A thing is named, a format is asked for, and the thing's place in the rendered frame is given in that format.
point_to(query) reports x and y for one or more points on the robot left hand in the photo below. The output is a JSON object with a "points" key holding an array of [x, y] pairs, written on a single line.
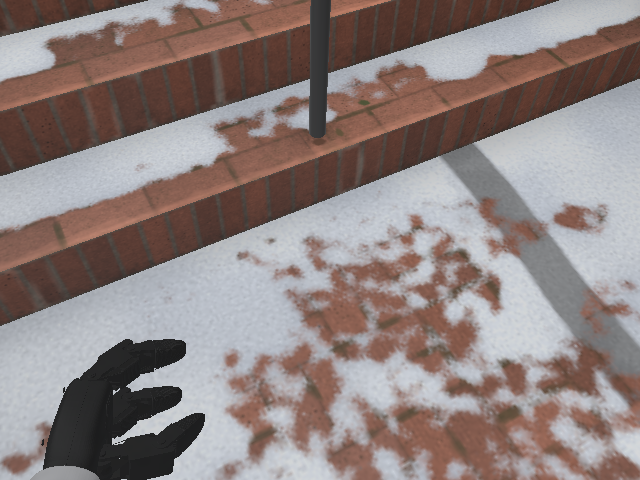
{"points": [[89, 416]]}

